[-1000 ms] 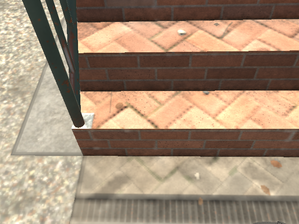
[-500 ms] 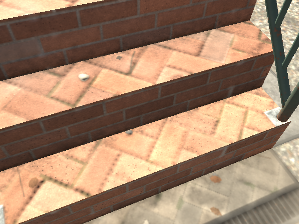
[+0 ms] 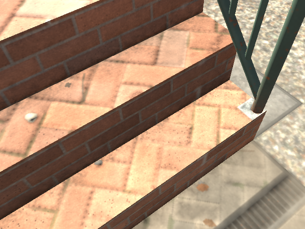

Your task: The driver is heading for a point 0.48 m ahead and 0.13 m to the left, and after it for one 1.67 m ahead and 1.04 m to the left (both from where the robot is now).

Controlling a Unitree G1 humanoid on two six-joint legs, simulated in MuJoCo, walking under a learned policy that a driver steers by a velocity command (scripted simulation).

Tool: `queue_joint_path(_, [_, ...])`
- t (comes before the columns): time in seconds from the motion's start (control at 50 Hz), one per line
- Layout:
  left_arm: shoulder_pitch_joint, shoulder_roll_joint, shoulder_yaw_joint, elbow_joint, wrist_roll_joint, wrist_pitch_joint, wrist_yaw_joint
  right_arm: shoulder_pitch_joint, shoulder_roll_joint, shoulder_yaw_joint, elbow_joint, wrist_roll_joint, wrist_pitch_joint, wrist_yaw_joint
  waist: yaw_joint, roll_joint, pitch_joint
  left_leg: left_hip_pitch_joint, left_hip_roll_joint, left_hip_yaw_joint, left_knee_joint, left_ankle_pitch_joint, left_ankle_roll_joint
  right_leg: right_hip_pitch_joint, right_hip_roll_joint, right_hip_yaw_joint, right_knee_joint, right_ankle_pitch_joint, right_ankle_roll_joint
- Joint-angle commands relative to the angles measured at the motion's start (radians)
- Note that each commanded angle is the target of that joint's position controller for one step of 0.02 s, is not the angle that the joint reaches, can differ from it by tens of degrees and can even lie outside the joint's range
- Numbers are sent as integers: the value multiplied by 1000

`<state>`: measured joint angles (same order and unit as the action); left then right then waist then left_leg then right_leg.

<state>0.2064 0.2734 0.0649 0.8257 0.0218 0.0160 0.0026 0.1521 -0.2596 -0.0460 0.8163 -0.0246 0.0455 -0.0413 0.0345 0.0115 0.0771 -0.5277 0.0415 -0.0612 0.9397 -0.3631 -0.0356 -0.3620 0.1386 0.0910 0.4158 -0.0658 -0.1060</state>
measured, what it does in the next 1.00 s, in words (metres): steps on the spot: left foot, then right foot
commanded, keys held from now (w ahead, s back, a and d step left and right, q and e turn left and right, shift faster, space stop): no key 0.90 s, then w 0.10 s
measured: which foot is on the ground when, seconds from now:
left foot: up 0.00-0.16, down 0.18-1.00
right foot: down 0.00-0.20, up 0.22-0.46, down 0.48-1.00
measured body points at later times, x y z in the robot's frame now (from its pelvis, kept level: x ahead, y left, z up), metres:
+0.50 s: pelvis +0.00 +0.04 +0.01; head +0.02 +0.05 +0.45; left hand +0.09 +0.29 -0.14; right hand +0.07 -0.22 -0.13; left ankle +0.01 +0.14 -0.74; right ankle -0.04 -0.09 -0.74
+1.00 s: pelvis -0.02 +0.02 +0.01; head -0.02 +0.02 +0.46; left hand +0.02 +0.27 -0.15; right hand -0.03 -0.23 -0.15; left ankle +0.01 +0.14 -0.73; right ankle -0.04 -0.09 -0.73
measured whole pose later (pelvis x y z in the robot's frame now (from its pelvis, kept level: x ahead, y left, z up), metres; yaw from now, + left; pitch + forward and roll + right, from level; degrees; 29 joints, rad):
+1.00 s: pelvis -0.02 +0.02 +0.01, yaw -3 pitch -2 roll -1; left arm 0.22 0.21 0.00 1.14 0.01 0.01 0.03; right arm 0.29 -0.20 -0.01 1.10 -0.02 0.00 -0.03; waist -0.01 0.01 0.01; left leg -0.20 0.01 -0.03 0.45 -0.28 0.00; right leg -0.12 0.06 0.05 0.39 -0.25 -0.04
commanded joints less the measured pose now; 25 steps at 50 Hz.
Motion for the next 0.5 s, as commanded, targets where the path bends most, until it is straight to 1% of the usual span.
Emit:
queue_joint_path(0.02, [15, 142, 32, -44, 6, -5, 5, 57, -74, -18, -33, 6, -1, -4, -2, -125, -147, 59, -21, 18, -64, -4, 4, 119, -272, 310, -171, -194, -93])
queue_joint_path(0.06, [8, 138, 29, -36, 9, 0, 6, 58, -72, -15, -30, 12, -6, -6, 1, -136, -138, 113, -38, 27, -132, -31, 16, 108, -271, 320, -170, -221, -89])
queue_joint_path(0.1, [3, 134, 25, -26, 13, 6, 5, 76, -72, -13, -24, 21, -13, -10, 1, -144, -127, 182, -59, 40, -218, -59, 33, 97, -275, 336, -163, -207, -91])
queue_joint_path(0.12, [5, 130, 23, -17, 12, 8, 5, 95, -70, -12, -19, 24, -18, -12, -4, -143, -122, 221, -67, 46, -282, -57, 44, 96, -278, 348, -155, -183, -90])
queue_joint_path(0.14, [-2, 126, 19, -10, 6, 11, 6, 127, -63, -9, -8, 25, -25, -15, -23, -133, -118, 282, -74, 54, -387, -17, 58, 85, -274, 351, -137, -158, -80])
queue_joint_path(0.16, [-4, 117, 13, -4, -2, 14, 9, 168, -49, -3, 6, 23, -36, -17, -45, -121, -113, 364, -71, 58, -542, 57, 74, 57, -257, 341, -116, -170, -56])
queue_joint_path(0.18, [19, 90, 3, 2, -9, 12, 12, 157, -71, -4, 2, 13, -48, -20, -30, -66, -108, 432, -6, -11, -640, 92, 92, 8, -221, 316, -87, -229, -10])
queue_joint_path(0.2, [33, 37, -15, -5, -24, 4, 10, 117, -136, -11, -25, -9, -56, -22, -10, 88, -123, 456, 182, -236, -732, 32, 153, -54, -133, 209, 32, -309, 45])
queue_joint_path(0.22, [-22, 78, -2, -7, -16, 0, 13, 52, -157, -16, -31, -14, -60, -13, -17, 160, -46, 280, 306, -351, -776, 143, 237, -34, -12, 49, 187, -344, 64])
queue_joint_path(0.24, [-19, 103, 7, 5, 6, 1, 10, 24, -121, -9, -27, -3, -68, -10, -4, 126, -37, 215, 302, -296, -754, 265, 269, 41, -45, 37, 330, -369, 75])
queue_joint_path(0.26, [7, 93, 8, 26, 3, 3, 6, 7, -89, -1, -21, 7, -74, -8, 12, 107, -41, 216, 255, -228, -735, 336, 258, 59, -47, 36, 386, -354, 81])
queue_joint_path(0.28, [30, 85, 8, 43, 1, 7, 4, 0, -87, 0, -16, 9, -75, -9, 21, 114, -38, 234, 207, -167, -712, 399, 236, 62, -47, 29, 421, -340, 91])
queue_joint_path(0.3, [38, 77, 7, 55, 6, 12, 3, 9, -84, 2, -6, 11, -78, -12, 17, 128, -40, 281, 184, -134, -684, 495, 228, 45, -52, 21, 434, -339, 101])
queue_joint_path(0.32, [43, 63, 2, 66, 6, 14, 4, 28, -83, 4, 7, 11, -78, -12, 9, 126, -49, 341, 165, -108, -651, 592, 225, 30, -57, 8, 405, -355, 114])
queue_joint_path(0.34, [32, 48, -5, 74, 6, 13, 7, 53, -82, 5, 22, 10, -77, -10, -5, 124, -60, 392, 154, -92, -622, 661, 220, 28, -69, -10, 348, -367, 126])
queue_joint_path(0.38, [-12, 29, -16, 80, -7, 11, 18, 104, -90, 4, 54, 6, -74, -9, -41, 141, -87, 474, 150, -95, -576, 742, 217, 56, -86, -45, 202, -373, 133])
queue_joint_path(0.4, [-20, 31, -18, 88, -15, 11, 24, 119, -99, 1, 68, 5, -70, -9, -51, 153, -98, 500, 148, -105, -562, 763, 210, 80, -85, -57, 129, -354, 131])
queue_joint_path(0.42, [-11, 32, -20, 100, -22, 11, 30, 118, -108, -2, 79, 7, -67, -9, -43, 154, -103, 508, 141, -109, -547, 765, 195, 122, -84, -68, 30, -282, 126])
queue_joint_path(0.44, [10, 33, -23, 117, -22, 9, 34, 107, -115, -6, 87, 11, -64, -7, -25, 139, -105, 488, 130, -106, -538, 744, 167, 193, -96, -68, -93, -142, 120])
queue_joint_path(0.46, [10, 53, -20, 128, -17, 5, 39, 109, -105, -5, 91, 13, -66, -5, -28, 119, -112, 446, 124, -115, -541, 674, 132, 271, -127, -27, -151, -49, 112])
queue_joint_path(0.48, [10, 89, -15, 133, -6, -2, 44, 114, -93, -2, 88, 17, -73, 1, -40, 78, -140, 382, 109, -109, -547, 571, 102, 362, -189, 29, -118, 43, 102])
queue_joint_path(0.5, [-14, 124, -10, 145, -5, -4, 42, 138, -80, -3, 91, 28, -77, 7, -74, 3, -127, 342, 61, -69, -585, 446, 83, 365, -229, 55, -37, 169, 76])
Keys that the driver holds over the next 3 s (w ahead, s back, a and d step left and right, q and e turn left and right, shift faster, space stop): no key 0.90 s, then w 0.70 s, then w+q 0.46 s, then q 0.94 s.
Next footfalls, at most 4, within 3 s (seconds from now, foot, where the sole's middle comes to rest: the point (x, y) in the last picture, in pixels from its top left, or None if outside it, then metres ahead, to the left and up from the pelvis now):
0.18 left None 0.05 0.14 -0.77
0.48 right None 0.00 -0.09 -0.77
1.58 right None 0.30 -0.08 -0.77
2.04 left None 0.27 0.04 -0.77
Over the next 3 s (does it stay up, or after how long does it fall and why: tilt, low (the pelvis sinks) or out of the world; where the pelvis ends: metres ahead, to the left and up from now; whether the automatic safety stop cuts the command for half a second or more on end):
stays up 0.21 -0.11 0.00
